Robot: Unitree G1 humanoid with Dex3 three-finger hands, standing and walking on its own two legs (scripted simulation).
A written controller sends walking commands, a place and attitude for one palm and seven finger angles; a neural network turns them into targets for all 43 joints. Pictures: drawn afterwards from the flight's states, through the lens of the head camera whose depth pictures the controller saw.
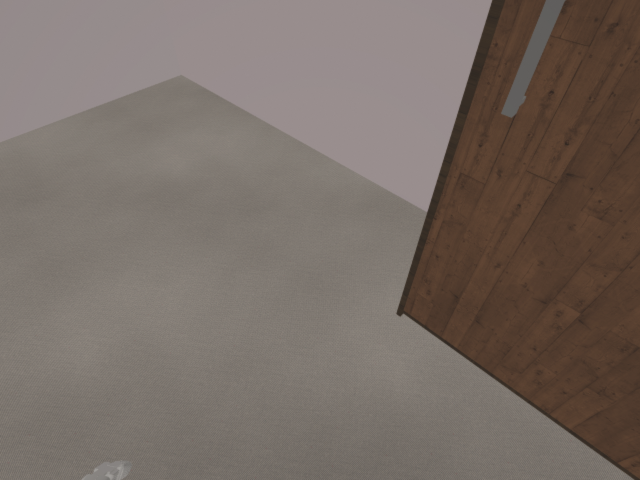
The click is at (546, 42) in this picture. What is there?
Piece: wardrobe's sliding door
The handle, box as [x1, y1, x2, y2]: [501, 0, 565, 117]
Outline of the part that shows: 565,0 545,1 501,113 511,117 516,113 519,105 523,102 526,96 523,95 562,4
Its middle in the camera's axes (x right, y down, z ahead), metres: +0.36 -0.30 +0.64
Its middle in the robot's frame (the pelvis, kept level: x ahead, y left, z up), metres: +0.72 -0.32 +0.21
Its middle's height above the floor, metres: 0.98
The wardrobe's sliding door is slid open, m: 0.00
